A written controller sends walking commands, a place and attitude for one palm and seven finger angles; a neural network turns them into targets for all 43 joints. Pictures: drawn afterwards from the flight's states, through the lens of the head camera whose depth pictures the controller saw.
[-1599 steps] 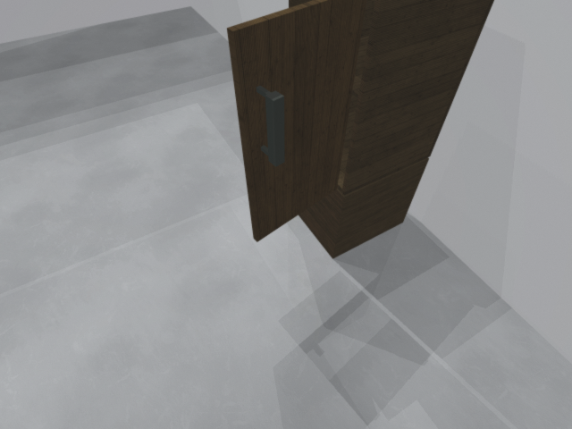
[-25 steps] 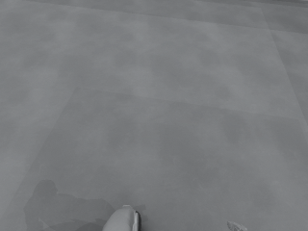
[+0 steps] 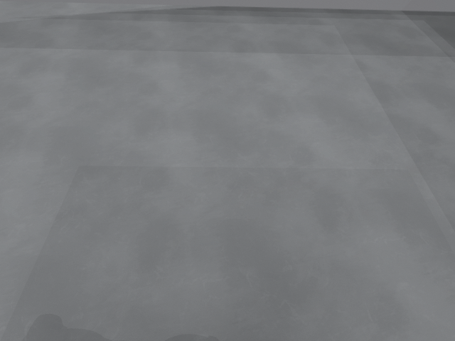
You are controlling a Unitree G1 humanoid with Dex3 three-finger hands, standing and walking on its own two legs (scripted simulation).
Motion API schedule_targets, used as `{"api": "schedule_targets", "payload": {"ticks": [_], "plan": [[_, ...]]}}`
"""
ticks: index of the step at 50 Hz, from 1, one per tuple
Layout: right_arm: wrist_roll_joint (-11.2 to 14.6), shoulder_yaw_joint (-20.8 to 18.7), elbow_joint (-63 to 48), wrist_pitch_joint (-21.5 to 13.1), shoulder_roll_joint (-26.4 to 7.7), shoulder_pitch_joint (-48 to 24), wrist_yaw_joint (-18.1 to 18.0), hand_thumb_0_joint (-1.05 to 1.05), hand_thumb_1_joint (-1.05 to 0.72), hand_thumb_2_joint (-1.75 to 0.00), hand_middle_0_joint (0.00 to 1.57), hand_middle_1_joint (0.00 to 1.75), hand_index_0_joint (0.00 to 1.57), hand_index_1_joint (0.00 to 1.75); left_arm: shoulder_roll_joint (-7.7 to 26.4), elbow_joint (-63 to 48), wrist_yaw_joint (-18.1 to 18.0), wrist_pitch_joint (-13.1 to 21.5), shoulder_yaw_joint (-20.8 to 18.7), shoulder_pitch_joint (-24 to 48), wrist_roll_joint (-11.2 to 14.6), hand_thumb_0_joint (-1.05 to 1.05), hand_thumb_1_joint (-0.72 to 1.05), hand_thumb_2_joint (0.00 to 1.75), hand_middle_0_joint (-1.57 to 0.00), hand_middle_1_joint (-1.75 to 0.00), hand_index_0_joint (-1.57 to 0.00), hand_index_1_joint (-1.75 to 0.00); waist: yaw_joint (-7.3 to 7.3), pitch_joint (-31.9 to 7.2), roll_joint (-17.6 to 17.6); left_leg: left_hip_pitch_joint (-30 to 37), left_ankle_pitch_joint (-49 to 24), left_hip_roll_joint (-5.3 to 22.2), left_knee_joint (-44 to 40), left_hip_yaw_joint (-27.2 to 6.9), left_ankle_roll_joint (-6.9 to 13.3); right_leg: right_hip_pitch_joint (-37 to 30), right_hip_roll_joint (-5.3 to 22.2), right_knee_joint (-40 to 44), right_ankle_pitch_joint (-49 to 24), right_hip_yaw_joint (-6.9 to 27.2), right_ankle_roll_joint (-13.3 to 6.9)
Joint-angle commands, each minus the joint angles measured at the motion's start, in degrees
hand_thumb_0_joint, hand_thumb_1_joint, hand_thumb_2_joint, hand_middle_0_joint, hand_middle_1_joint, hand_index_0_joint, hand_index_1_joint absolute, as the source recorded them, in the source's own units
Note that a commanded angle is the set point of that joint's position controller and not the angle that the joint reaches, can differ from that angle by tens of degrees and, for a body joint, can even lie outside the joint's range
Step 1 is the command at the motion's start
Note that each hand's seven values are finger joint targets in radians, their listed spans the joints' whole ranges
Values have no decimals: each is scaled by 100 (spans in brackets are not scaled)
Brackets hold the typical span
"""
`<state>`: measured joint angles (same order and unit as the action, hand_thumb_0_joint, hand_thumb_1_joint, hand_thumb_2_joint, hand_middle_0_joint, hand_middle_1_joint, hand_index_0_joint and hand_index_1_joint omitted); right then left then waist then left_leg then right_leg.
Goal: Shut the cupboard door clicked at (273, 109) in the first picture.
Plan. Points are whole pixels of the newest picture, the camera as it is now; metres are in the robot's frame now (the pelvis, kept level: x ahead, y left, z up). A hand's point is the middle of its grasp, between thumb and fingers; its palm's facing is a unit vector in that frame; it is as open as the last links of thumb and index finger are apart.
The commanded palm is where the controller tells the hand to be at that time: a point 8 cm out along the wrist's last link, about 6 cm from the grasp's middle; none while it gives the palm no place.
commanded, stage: turn to face it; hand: left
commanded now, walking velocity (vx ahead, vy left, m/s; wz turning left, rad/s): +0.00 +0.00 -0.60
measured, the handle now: out of the picture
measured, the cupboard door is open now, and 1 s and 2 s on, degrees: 61 61 61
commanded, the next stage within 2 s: none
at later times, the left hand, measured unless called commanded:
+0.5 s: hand (136, 308) +0.21 +0.21 -0.17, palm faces -0.24 -0.95 -0.22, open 7.4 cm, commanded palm none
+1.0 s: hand (179, 287) +0.25 +0.12 -0.16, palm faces -0.53 -0.81 -0.24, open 7.4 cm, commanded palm none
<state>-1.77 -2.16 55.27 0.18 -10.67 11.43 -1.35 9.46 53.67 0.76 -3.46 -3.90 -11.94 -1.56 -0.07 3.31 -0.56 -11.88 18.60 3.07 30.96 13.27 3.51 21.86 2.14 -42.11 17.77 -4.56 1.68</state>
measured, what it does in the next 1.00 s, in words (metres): steps on the spot, turning right: right foot, then left foot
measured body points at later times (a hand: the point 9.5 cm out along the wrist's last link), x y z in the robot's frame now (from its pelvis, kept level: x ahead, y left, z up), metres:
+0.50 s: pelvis +0.06 +0.03 +0.00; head +0.10 +0.04 +0.45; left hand +0.22 +0.26 -0.15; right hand +0.07 -0.24 -0.13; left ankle +0.10 +0.15 -0.73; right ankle -0.01 -0.09 -0.67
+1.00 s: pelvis +0.07 +0.00 +0.00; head +0.11 -0.03 +0.45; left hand +0.28 +0.17 -0.14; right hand +0.00 -0.27 -0.13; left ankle +0.14 +0.12 -0.70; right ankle +0.02 -0.09 -0.73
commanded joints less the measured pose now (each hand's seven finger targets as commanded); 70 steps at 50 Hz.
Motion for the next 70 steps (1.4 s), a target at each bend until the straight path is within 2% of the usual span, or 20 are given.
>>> {"api": "schedule_targets", "payload": {"ticks": [1,3,4,17,19,20,26,33,34,36,38,42,51,53,54,59,67,68,69,70], "plan": [[57,-272,-272,-34,-980,188,-57,0,-90,-90,20,30,20,30,619,-376,-5,226,-165,-461,-8,0,90,90,-20,-30,-20,-30,147,-609,-434,303,-2976,1358,339,-626,20,-974,7,1411,-1420,106,-222],[129,-180,-574,-30,-478,-57,-16,0,-90,-90,20,30,20,30,1420,-204,-103,348,-303,-1056,-42,0,90,90,-20,-30,-20,-30,418,-754,1397,-1952,1477,-3,2578,-155,-686,-2546,1991,1854,-5461,2470,-1424],[114,-137,-675,36,-570,-267,-90,0,-90,-90,20,30,20,30,1492,-171,-190,345,-357,-1211,20,0,90,90,-20,-30,-20,-30,525,-941,1306,-2398,1954,5,3329,-1026,-680,-2657,2107,1846,-5702,2846,-1795],[128,-152,-560,-5,-760,546,-48,0,-90,-90,20,30,20,30,1360,-656,-101,128,-327,415,51,0,90,90,-20,-30,-20,-30,-255,-723,753,182,-737,-89,-491,-1057,-770,-485,575,1304,-2110,1858,-684],[-1,-304,-613,-80,-1703,797,-83,0,-90,-90,20,30,20,30,795,-862,-31,91,-200,161,127,0,90,90,-20,-30,-20,-30,-255,-886,-1818,1022,-1942,2150,-1360,-3223,190,915,-563,-633,1495,641,-63],[-27,-290,-714,-44,-1736,827,-71,0,-90,-90,20,30,20,30,964,-917,-13,111,-206,228,67,0,90,90,-20,-30,-20,-30,-334,-805,-1257,413,-1454,2549,-1426,-3437,628,723,-387,-1663,1990,668,-68],[-33,-213,-810,-25,-1360,220,-105,0,-90,-90,20,30,20,30,817,-859,160,11,-172,529,72,0,90,90,-20,-30,-20,-30,-102,-501,-1067,617,-3364,1680,-888,-1383,358,666,-34,-1532,1097,186,110],[14,-341,-760,54,-1524,175,-2,0,-90,-90,20,30,20,30,888,-873,170,96,-161,330,49,0,90,90,-20,-30,-20,-30,-7,-575,-1092,186,-2544,1636,-184,-788,-19,-836,-282,987,-199,-262,-90],[50,-353,-791,57,-1485,93,20,0,-90,-90,20,30,20,30,1096,-766,148,140,-212,-37,34,0,90,90,-20,-30,-20,-30,196,-699,-692,-238,-2050,1427,426,-589,-280,-1562,-109,1679,-851,-14,-206],[103,-193,-1220,112,-850,-300,51,0,-90,-90,20,30,20,30,2061,-590,0,225,-371,-647,17,0,90,90,-20,-30,-20,-30,547,-680,1630,-2255,1914,160,2873,-490,-819,-2309,2080,2258,-3773,2678,-1266],[127,-212,-1126,190,-973,-504,-49,0,-90,-90,20,30,20,30,1855,-654,-118,195,-368,-260,38,0,90,90,-20,-30,-20,-30,398,-402,1681,-2541,1480,300,3817,-1398,-768,-1565,1813,2446,-2434,2889,-1553],[79,-180,-853,182,-879,-87,44,0,-90,-90,20,30,20,30,1480,-899,-125,205,-243,491,12,0,90,90,-20,-30,-20,-30,-34,-586,838,-1728,510,253,2969,-1201,-870,-1090,1069,2225,-2088,1703,-1186],[155,-151,-781,32,-848,325,-38,0,-90,-90,20,30,20,30,1486,-730,-87,137,-305,417,49,0,90,90,-20,-30,-20,-30,-183,-826,869,-48,-461,-100,-430,-1135,-755,-685,702,1489,-2134,2297,-807],[25,-277,-806,-59,-1665,508,-82,0,-90,-90,20,30,20,30,937,-914,-4,97,-197,220,141,0,90,90,-20,-30,-20,-30,-187,-927,-1382,1122,-1290,1768,-1382,-2908,7,883,-528,-39,379,1143,-185],[2,-285,-881,-22,-1812,615,-100,0,-90,-90,20,30,20,30,1016,-1027,27,131,-179,380,86,0,90,90,-20,-30,-20,-30,-285,-766,-1442,757,-1966,2529,-1441,-3329,587,985,-488,-1288,1791,630,-70],[-38,-203,-934,-26,-1356,124,-119,0,-90,-90,20,30,20,30,894,-841,153,16,-192,522,67,0,90,90,-20,-30,-20,-30,-62,-472,-1054,700,-3535,1684,-900,-1503,391,971,-56,-1979,1145,358,138],[20,-357,-829,75,-1563,55,1,0,-90,-90,20,30,20,30,922,-772,179,107,-173,169,52,0,90,90,-20,-30,-20,-30,87,-612,-1031,122,-2354,1580,82,-618,-109,-975,-299,1107,-367,-297,-95],[64,-363,-880,77,-1441,9,31,0,-90,-90,20,30,20,30,1222,-655,144,156,-243,-230,22,0,90,90,-20,-30,-20,-30,285,-756,-409,-511,-1601,1323,847,-433,-402,-1827,73,1742,-1068,224,-268],[116,-238,-1136,80,-939,-149,53,0,-90,-90,20,30,20,30,1906,-561,59,236,-371,-550,-28,0,90,90,-20,-30,-20,-30,472,-789,1647,-2029,1157,427,2195,-61,-780,-2685,1585,2252,-2655,2334,-863],[117,-179,-1318,156,-1008,-461,11,0,-90,-90,20,30,20,30,2145,-498,-12,220,-378,-820,64,0,90,90,-20,-30,-20,-30,648,-738,1631,-2293,2021,211,3236,-866,-796,-2129,2187,2307,-3345,2908,-1433]]}}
